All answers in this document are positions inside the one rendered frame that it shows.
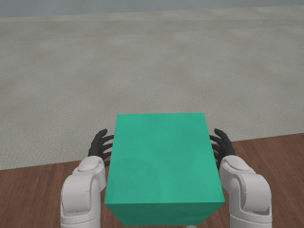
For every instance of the robot right hand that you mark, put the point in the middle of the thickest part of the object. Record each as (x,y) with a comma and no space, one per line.
(223,146)

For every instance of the robot left hand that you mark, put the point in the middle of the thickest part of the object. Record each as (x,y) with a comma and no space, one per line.
(97,148)

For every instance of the robot left forearm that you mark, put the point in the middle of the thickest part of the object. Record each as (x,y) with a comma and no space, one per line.
(80,198)

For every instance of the carton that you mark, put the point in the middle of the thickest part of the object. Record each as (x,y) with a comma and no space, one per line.
(162,170)

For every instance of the robot right forearm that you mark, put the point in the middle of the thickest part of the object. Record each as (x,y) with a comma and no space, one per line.
(250,197)

